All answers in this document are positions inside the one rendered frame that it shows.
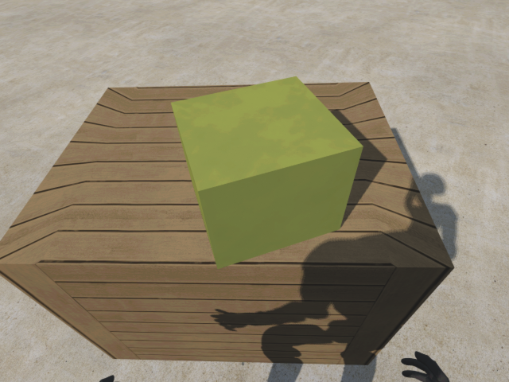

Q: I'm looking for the pedestal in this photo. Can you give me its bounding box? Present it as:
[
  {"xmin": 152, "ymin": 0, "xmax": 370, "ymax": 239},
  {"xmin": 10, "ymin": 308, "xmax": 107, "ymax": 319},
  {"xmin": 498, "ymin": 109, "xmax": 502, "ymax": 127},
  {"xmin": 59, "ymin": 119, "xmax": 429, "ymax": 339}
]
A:
[{"xmin": 0, "ymin": 82, "xmax": 455, "ymax": 365}]

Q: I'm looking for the robot right hand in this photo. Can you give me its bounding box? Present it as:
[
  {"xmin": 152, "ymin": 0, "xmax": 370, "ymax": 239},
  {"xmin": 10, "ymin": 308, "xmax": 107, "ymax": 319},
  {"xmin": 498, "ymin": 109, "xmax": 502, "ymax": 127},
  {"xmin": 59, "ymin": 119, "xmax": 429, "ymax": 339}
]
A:
[{"xmin": 401, "ymin": 351, "xmax": 449, "ymax": 382}]

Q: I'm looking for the carton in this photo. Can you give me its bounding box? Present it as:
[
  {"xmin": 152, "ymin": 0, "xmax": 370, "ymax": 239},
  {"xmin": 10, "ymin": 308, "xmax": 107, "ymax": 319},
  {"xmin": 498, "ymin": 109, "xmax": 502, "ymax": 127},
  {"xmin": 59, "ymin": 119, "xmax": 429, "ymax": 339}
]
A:
[{"xmin": 171, "ymin": 76, "xmax": 363, "ymax": 269}]

